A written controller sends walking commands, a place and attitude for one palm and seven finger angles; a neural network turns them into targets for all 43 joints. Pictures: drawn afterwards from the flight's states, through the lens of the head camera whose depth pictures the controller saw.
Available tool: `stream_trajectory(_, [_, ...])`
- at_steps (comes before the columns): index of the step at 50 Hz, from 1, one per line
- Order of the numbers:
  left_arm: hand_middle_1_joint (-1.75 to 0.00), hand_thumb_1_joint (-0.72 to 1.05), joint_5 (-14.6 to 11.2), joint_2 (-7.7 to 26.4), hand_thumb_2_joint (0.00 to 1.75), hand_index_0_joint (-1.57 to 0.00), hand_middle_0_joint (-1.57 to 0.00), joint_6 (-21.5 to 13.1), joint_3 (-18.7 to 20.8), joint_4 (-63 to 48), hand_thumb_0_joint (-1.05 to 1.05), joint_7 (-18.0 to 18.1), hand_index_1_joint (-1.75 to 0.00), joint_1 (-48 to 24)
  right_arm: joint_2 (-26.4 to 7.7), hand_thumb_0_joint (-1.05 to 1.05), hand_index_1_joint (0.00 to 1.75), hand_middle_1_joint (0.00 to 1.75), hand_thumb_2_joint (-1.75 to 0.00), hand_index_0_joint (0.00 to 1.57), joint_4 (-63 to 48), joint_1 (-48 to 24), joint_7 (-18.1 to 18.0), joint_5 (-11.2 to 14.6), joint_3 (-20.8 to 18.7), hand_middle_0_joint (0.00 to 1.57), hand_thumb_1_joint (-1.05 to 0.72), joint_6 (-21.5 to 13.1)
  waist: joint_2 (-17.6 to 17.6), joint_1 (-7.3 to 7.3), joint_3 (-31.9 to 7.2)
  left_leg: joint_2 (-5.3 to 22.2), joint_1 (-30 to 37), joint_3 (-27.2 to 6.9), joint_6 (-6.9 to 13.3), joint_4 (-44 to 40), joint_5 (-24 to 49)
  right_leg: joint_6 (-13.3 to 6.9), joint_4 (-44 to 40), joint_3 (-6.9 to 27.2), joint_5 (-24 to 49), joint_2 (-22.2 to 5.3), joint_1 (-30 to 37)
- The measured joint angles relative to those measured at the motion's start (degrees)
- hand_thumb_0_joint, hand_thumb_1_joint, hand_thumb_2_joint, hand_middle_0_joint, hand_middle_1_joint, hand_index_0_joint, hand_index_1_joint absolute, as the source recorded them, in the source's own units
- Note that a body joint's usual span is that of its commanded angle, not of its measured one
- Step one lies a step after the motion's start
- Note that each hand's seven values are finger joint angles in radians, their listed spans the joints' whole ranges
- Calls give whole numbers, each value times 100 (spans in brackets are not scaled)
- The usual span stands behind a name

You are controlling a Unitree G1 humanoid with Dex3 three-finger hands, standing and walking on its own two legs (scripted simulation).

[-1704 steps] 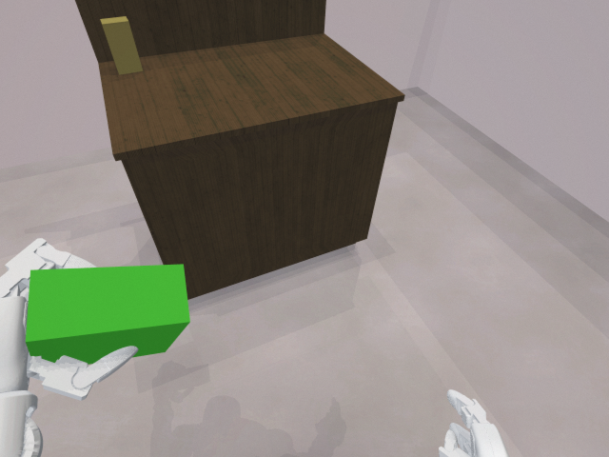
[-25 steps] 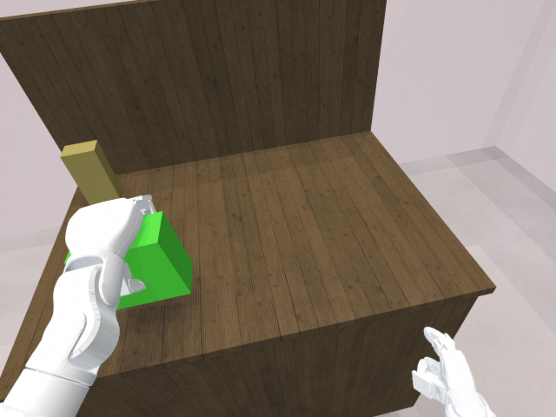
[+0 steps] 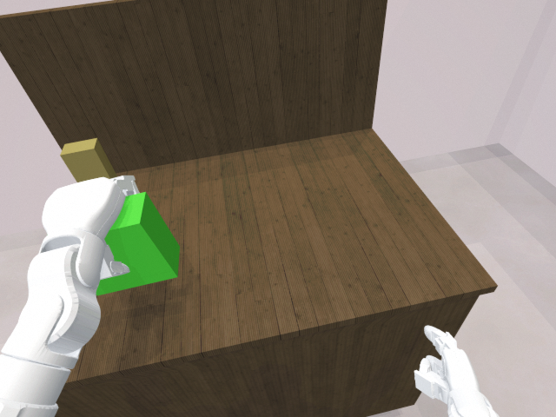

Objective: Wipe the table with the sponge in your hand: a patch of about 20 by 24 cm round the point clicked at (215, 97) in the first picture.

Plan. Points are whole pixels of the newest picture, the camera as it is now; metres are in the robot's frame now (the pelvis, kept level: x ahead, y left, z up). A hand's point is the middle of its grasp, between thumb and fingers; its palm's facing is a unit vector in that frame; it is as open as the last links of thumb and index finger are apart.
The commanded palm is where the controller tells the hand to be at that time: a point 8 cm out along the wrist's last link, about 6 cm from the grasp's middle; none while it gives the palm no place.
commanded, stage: lift the sponge slowly off the table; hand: left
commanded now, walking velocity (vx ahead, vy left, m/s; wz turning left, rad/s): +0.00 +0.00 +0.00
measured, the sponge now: (127, 254) +0.28 +0.28 +0.11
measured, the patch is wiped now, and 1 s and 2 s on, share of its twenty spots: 1.00 1.00 1.00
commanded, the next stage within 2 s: bring the sponge back beside the body in 0.12 s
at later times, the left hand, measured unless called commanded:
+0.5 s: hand (102, 248) +0.26 +0.28 +0.15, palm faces +0.11 -0.09 -0.99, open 10.2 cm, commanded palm +0.22 +0.28 +0.23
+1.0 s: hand (96, 281) +0.21 +0.27 +0.14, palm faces +0.12 -0.10 -0.99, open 10.2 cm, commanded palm +0.18 +0.27 +0.21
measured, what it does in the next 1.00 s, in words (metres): stands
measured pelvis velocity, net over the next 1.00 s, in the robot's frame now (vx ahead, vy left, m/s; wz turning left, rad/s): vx -0.01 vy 0.00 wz -0.01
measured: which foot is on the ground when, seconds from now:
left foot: down 0.00-1.00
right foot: down 0.00-1.00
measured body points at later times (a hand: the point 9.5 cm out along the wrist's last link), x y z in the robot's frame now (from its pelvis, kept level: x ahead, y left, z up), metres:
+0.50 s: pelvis +0.00 +0.01 +0.00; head -0.03 -0.04 +0.45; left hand +0.25 +0.28 +0.21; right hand +0.24 -0.21 -0.08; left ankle +0.04 +0.15 -0.74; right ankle -0.01 -0.12 -0.74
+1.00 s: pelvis -0.01 +0.00 +0.00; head -0.05 -0.05 +0.44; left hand +0.20 +0.27 +0.20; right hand +0.24 -0.20 -0.08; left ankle +0.04 +0.15 -0.74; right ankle -0.01 -0.12 -0.74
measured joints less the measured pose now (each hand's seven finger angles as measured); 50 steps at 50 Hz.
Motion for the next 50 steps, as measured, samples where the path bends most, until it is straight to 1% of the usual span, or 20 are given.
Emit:
stream_trajectory(5, [-131, -50, 11, 36, 103, -73, -70, 24, -61, 201, -1, -1, -132, -263, 8, 1, 29, 30, -90, 16, 44, -34, -41, 26, 3, 20, -91, 2, -30, 12, 12, -13, -23, -18, 4, -10, 27, 5, -13, -17, 20, -11, -14])
stream_trajectory(9, [-131, -50, 0, 63, 103, -73, -70, 45, 28, 219, -1, -34, -132, -283, 27, 1, 29, 30, -90, 16, 38, -77, -13, 26, 19, 20, -91, 29, -40, -16, 5, -13, -49, 8, 9, -12, 36, 13, -12, 11, 39, -12, -53])
stream_trajectory(12, [-131, -50, -19, 59, 103, -72, -70, 65, 81, 72, -1, -66, -132, -155, 30, 1, 28, 30, -90, 15, 0, -71, 21, 25, 15, 20, -91, 52, -30, -35, -5, -20, -58, 26, 14, -1, 28, 26, -8, 30, 40, -21, -65])
stream_trajectory(17, [-131, -50, -41, -11, 103, -72, -70, 58, 60, -259, 0, -56, -132, 154, 17, 1, 28, 30, -90, 14, -46, -42, 40, 17, -15, 20, -91, 79, -19, -19, -13, -42, -57, 47, 32, 10, 19, 45, 10, 51, 31, -44, -72])
stream_trajectory(23, [-131, -50, -78, -19, 103, -73, -70, 34, 70, -574, 0, 79, -132, 555, 22, 1, 27, 30, -90, 13, -53, -29, 42, -3, -37, 20, -91, 106, -22, 33, 7, -34, -31, 62, 34, 43, 0, 42, 26, 69, 26, -35, -45])
stream_trajectory(33, [-131, -50, -88, -95, 103, -73, -70, 52, 65, -842, -1, 228, -131, 882, 40, 1, 27, 30, -90, 12, 25, -43, 1, -11, -57, 20, -91, 67, 12, 108, 37, -20, 28, 25, 20, 36, 35, 24, 19, 38, 53, -17, 24])
stream_trajectory(41, [-131, -50, -82, -140, 103, -73, -70, -11, 46, -937, -1, 306, -131, 1119, 101, 1, 27, 30, -90, 13, 10, -57, 13, -39, -3, 20, -91, 20, 48, 103, 27, 12, 54, 29, -1, 31, 60, 2, 64, 48, 59, 15, 19])
stream_trajectory(50, [-131, -50, -109, -138, 103, -73, -70, -59, 142, -1081, 0, 362, -131, 1462, 112, 1, 28, 30, -90, 15, -16, -52, 38, -70, 36, 20, -91, -40, 81, 111, 15, 49, 50, 26, -18, 81, 46, -28, 139, 53, 39, 55, -2])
